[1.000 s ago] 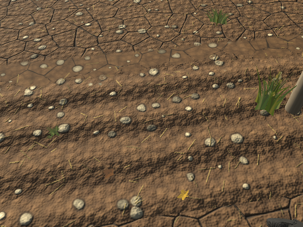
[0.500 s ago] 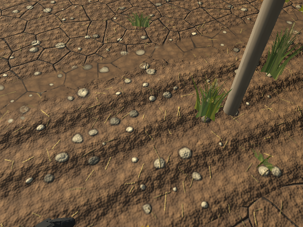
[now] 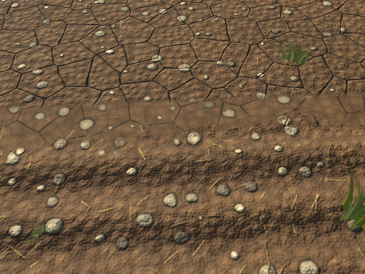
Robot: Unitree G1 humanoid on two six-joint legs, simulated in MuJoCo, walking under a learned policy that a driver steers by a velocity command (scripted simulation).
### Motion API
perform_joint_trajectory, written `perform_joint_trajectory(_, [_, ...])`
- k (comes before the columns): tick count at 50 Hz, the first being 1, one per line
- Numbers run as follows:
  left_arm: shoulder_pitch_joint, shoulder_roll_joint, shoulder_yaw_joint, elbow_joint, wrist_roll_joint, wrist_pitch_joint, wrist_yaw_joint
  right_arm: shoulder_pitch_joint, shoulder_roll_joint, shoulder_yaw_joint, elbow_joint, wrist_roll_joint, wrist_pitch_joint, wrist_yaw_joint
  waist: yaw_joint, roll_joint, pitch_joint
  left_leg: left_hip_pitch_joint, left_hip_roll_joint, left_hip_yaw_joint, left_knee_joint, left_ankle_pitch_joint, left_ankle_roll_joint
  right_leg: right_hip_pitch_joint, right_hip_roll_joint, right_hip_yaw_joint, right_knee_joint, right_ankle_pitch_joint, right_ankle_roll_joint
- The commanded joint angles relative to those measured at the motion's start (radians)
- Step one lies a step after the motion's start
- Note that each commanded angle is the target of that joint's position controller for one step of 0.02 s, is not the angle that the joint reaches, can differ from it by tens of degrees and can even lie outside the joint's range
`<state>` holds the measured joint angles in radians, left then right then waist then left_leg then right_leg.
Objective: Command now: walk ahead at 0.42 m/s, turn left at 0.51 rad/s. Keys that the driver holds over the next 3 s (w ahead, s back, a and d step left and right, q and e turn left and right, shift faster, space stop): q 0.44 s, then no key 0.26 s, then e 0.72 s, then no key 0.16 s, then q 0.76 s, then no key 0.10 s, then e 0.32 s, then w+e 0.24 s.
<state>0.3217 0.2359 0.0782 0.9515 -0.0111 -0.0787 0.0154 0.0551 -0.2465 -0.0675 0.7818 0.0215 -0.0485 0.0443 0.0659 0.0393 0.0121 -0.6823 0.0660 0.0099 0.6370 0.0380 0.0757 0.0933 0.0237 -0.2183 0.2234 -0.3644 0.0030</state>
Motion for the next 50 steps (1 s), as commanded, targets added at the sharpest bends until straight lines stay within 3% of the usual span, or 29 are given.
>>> perform_joint_trajectory(1, [-0.042, 0.200, 0.041, -0.058, -0.007, 0.016, 0.019, -0.042, -0.087, -0.020, -0.099, -0.008, -0.011, 0.020, -0.063, -0.124, 0.015, 0.086, -0.078, 0.094, -0.021, -0.142, 0.042, 0.018, -0.294, 0.031, 0.158, 1.077, -0.102])
perform_joint_trajectory(3, [-0.063, 0.213, 0.038, -0.077, -0.008, 0.033, 0.031, 0.221, -0.183, -0.067, -0.044, -0.008, -0.014, 0.012, -0.201, -0.117, -0.125, 0.464, -0.142, 0.084, -0.135, -0.014, 0.096, -0.094, -0.227, 0.008, 0.541, 1.111, -0.038])
perform_joint_trajectory(4, [-0.029, 0.156, 0.020, -0.112, 0.026, 0.023, 0.028, 0.308, -0.282, -0.089, -0.029, -0.019, -0.007, -0.015, -0.188, 0.070, -0.246, 0.803, 0.058, -0.196, -0.078, 0.376, 0.167, -0.388, -0.142, 0.007, 0.895, 0.500, 0.024])
perform_joint_trajectory(5, [0.082, 0.056, -0.023, -0.144, 0.031, -0.009, 0.002, 0.255, -0.334, -0.083, -0.071, -0.028, -0.012, -0.014, -0.096, 0.234, -0.459, 1.130, 0.342, -0.734, -0.157, 0.545, 0.427, -0.738, 0.063, 0.188, 1.262, -0.319, 0.075])
perform_joint_trajectory(6, [-0.009, 0.170, 0.005, -0.141, 0.005, -0.034, -0.014, 0.291, -0.268, -0.068, -0.091, -0.033, 0.001, -0.017, -0.174, 0.047, -0.524, 1.099, 0.291, -0.653, -0.191, 0.502, 0.367, -0.759, 0.000, 0.351, 1.293, -0.277, 0.048])
perform_joint_trajectory(7, [-0.098, 0.167, 0.004, -0.176, -0.019, -0.036, -0.014, 0.218, -0.219, -0.055, -0.100, -0.023, 0.001, -0.019, -0.159, 0.021, -0.386, 0.977, 0.246, -0.496, -0.192, 0.487, 0.315, -0.804, -0.043, 0.335, 1.230, -0.198, 0.028])
perform_joint_trajectory(8, [-0.124, 0.151, 0.003, -0.173, -0.006, -0.028, 0.001, 0.157, -0.189, -0.048, -0.105, -0.004, 0.000, -0.021, -0.119, -0.076, -0.243, 0.798, 0.189, -0.399, -0.221, 0.456, 0.267, -0.803, -0.081, 0.309, 1.141, -0.139, 0.034])
perform_joint_trajectory(9, [-0.130, 0.162, 0.011, -0.173, 0.009, -0.011, 0.016, 0.115, -0.162, -0.040, -0.114, 0.001, 0.002, -0.027, -0.089, -0.075, -0.181, 0.659, 0.159, -0.350, -0.252, 0.424, 0.247, -0.761, -0.102, 0.302, 1.077, -0.101, 0.040])
perform_joint_trajectory(10, [-0.118, 0.166, 0.015, -0.179, 0.011, 0.009, 0.022, 0.096, -0.161, -0.038, -0.123, -0.014, 0.005, -0.030, -0.057, -0.052, -0.154, 0.546, 0.136, -0.331, -0.280, 0.417, 0.241, -0.689, -0.109, 0.304, 1.047, -0.081, 0.041])
perform_joint_trajectory(12, [-0.085, 0.134, 0.012, -0.187, 0.017, 0.034, 0.030, 0.079, -0.176, -0.044, -0.134, -0.026, 0.006, -0.031, -0.026, -0.016, -0.145, 0.438, 0.107, -0.294, -0.296, 0.451, 0.239, -0.639, -0.094, 0.288, 0.964, -0.053, 0.058])
perform_joint_trajectory(15, [-0.115, 0.120, 0.008, -0.206, 0.024, 0.047, 0.040, 0.090, -0.202, -0.053, -0.141, -0.018, 0.019, -0.048, -0.029, 0.016, -0.169, 0.411, 0.077, -0.276, -0.279, 0.423, 0.215, -0.648, -0.068, 0.287, 0.823, 0.039, 0.084])
perform_joint_trajectory(20, [-0.237, 0.125, 0.005, -0.253, 0.016, 0.060, 0.032, 0.091, -0.203, -0.052, -0.163, -0.009, 0.061, -0.078, -0.069, 0.067, -0.158, 0.396, 0.040, -0.353, -0.275, 0.012, 0.149, -0.633, -0.033, 0.314, 0.618, 0.162, 0.095])
perform_joint_trajectory(22, [-0.267, 0.130, 0.005, -0.267, 0.013, 0.056, 0.027, 0.094, -0.201, -0.051, -0.169, -0.012, 0.071, -0.082, -0.080, 0.092, -0.138, 0.408, 0.037, -0.402, -0.260, -0.069, 0.144, -0.620, -0.015, 0.327, 0.546, 0.143, 0.092])
perform_joint_trajectory(25, [-0.247, 0.139, 0.006, -0.267, 0.012, 0.039, 0.013, 0.099, -0.180, -0.041, -0.175, -0.016, 0.076, -0.081, -0.081, 0.122, -0.149, 0.461, 0.053, -0.437, -0.185, 0.049, 0.134, -0.549, -0.007, 0.314, 0.434, 0.107, 0.074])
perform_joint_trajectory(27, [-0.191, 0.131, 0.007, -0.257, 0.015, 0.023, 0.001, 0.086, -0.153, -0.027, -0.181, -0.007, 0.078, -0.082, -0.038, 0.118, -0.144, 0.442, 0.016, -0.435, -0.121, 0.054, 0.088, -0.394, -0.017, 0.293, 0.204, 0.285, 0.032])
perform_joint_trajectory(28, [-0.174, 0.174, 0.015, -0.261, 0.031, 0.020, 0.002, 0.128, -0.116, -0.015, -0.181, -0.017, 0.075, -0.082, -0.053, 0.050, -0.156, 0.379, -0.035, -0.395, -0.042, -0.089, 0.036, -0.278, -0.135, 0.381, 0.167, 0.444, -0.014])
perform_joint_trajectory(29, [-0.205, 0.246, 0.027, -0.283, 0.048, 0.029, 0.009, 0.223, -0.084, -0.007, -0.179, -0.032, 0.068, -0.081, -0.129, -0.206, -0.161, 0.242, -0.181, -0.247, 0.139, -0.526, -0.029, -0.169, -0.325, 0.571, 0.184, 0.770, -0.137])
perform_joint_trajectory(30, [-0.155, 0.207, 0.020, -0.261, 0.063, 0.034, 0.006, 0.189, -0.148, -0.021, -0.196, -0.029, 0.058, -0.080, -0.093, -0.335, -0.166, 0.136, -0.196, -0.185, 0.299, -0.722, -0.085, -0.185, -0.444, 0.763, 0.136, 0.791, -0.309])
perform_joint_trajectory(31, [-0.152, 0.185, 0.017, -0.272, 0.047, 0.034, 0.004, 0.166, -0.218, -0.042, -0.185, -0.023, 0.056, -0.081, -0.064, -0.240, -0.156, 0.112, -0.166, -0.197, 0.455, -0.695, -0.112, -0.187, -0.422, 0.740, 0.139, 0.729, -0.327])
perform_joint_trajectory(33, [-0.190, 0.158, 0.008, -0.278, 0.021, 0.043, 0.007, 0.148, -0.196, -0.046, -0.156, -0.015, 0.079, -0.086, -0.069, -0.148, -0.125, 0.089, -0.152, -0.191, 0.552, -0.606, -0.146, -0.206, -0.317, 0.583, 0.166, 0.656, -0.245])
perform_joint_trajectory(37, [-0.239, 0.107, -0.012, -0.266, 0.018, 0.068, 0.003, 0.134, -0.054, 0.002, -0.153, -0.022, 0.086, -0.077, -0.090, -0.205, -0.116, 0.288, -0.093, -0.068, 0.226, -0.517, -0.173, -0.302, -0.171, 0.404, 0.152, 0.594, -0.172])
perform_joint_trajectory(38, [-0.211, 0.127, -0.004, -0.258, 0.012, 0.075, 0.002, 0.099, -0.042, 0.007, -0.161, -0.023, 0.081, -0.074, -0.064, -0.238, -0.111, 0.321, -0.094, -0.049, 0.123, -0.509, -0.174, -0.290, -0.162, 0.415, 0.153, 0.575, -0.178])
perform_joint_trajectory(40, [-0.163, 0.191, 0.016, -0.254, 0.005, 0.084, 0.001, 0.087, -0.090, -0.009, -0.157, -0.010, 0.077, -0.074, -0.040, -0.265, -0.110, 0.357, -0.110, -0.037, -0.010, -0.438, -0.166, -0.251, -0.187, 0.481, 0.164, 0.529, -0.203])
perform_joint_trajectory(43, [-0.157, 0.208, 0.022, -0.263, -0.017, 0.088, 0.006, 0.138, -0.126, -0.025, -0.130, -0.014, 0.069, -0.077, -0.068, -0.234, -0.098, 0.502, -0.113, -0.034, -0.251, -0.243, -0.103, -0.317, -0.179, 0.541, 0.179, 0.427, -0.168])
perform_joint_trajectory(44, [-0.157, 0.192, 0.017, -0.267, -0.015, 0.083, 0.008, 0.160, -0.157, -0.033, -0.134, -0.025, 0.068, -0.081, -0.076, -0.186, -0.120, 0.602, -0.044, -0.077, -0.234, -0.181, -0.069, -0.406, -0.164, 0.533, 0.207, 0.344, -0.126])
perform_joint_trajectory(45, [-0.158, 0.146, 0.006, -0.290, -0.006, 0.072, 0.002, 0.173, -0.227, -0.052, -0.129, -0.042, 0.072, -0.087, -0.053, -0.004, -0.131, 0.650, 0.073, -0.162, -0.199, -0.086, -0.001, -0.520, -0.078, 0.426, 0.298, 0.216, -0.069])
perform_joint_trajectory(46, [-0.192, 0.130, 0.002, -0.304, -0.010, 0.065, 0.000, 0.185, -0.227, -0.060, -0.118, -0.050, 0.076, -0.081, -0.074, 0.175, -0.106, 0.591, 0.167, -0.264, -0.270, -0.089, 0.087, -0.584, 0.014, 0.291, 0.405, 0.021, -0.021])
perform_joint_trajectory(48, [-0.214, 0.187, 0.029, -0.303, -0.008, 0.072, 0.000, 0.140, -0.174, -0.045, -0.148, -0.060, 0.061, -0.087, -0.103, 0.178, -0.060, 0.574, 0.295, -0.362, -0.320, 0.074, 0.186, -0.680, -0.002, 0.266, 0.730, -0.218, 0.021])
perform_joint_trajectory(50, [-0.146, 0.174, 0.040, -0.279, -0.010, 0.100, 0.006, 0.082, -0.157, -0.038, -0.154, -0.036, 0.041, -0.093, -0.060, 0.109, -0.040, 0.585, 0.274, -0.275, -0.287, 0.204, 0.164, -0.729, -0.028, 0.308, 0.886, -0.192, 0.048])
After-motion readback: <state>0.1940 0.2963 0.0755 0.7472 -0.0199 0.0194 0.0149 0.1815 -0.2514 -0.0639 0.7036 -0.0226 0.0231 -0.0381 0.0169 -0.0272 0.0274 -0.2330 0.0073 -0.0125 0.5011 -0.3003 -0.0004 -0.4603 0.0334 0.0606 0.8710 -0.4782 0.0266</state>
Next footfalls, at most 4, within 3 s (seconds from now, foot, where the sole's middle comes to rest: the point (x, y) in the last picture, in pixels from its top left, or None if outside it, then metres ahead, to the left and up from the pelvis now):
0.06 left None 0.23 0.10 -0.77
0.56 right None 0.34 -0.09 -0.77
0.88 left None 0.20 0.14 -0.77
1.22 right None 0.28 -0.12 -0.77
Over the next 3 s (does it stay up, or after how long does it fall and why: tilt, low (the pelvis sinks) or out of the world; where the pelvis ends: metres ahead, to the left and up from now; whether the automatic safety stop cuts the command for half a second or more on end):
stays up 0.24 0.05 0.00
